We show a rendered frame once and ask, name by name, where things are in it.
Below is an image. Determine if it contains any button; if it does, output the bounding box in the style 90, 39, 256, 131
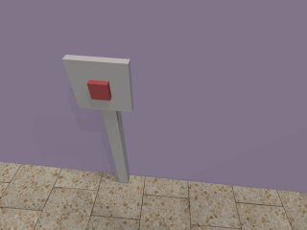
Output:
87, 80, 112, 101

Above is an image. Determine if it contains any panel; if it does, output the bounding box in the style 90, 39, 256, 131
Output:
62, 55, 133, 184

